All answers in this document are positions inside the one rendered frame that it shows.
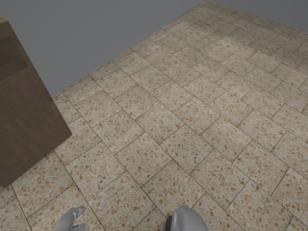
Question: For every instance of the right robot thigh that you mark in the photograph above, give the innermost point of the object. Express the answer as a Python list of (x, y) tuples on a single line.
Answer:
[(187, 219)]

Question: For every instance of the drawer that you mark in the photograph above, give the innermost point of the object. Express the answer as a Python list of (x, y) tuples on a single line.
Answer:
[(11, 61)]

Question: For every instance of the cabinet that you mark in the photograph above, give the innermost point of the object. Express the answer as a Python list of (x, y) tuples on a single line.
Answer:
[(31, 125)]

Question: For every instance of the left robot hand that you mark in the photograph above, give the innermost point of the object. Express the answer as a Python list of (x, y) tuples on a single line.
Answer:
[(65, 223)]

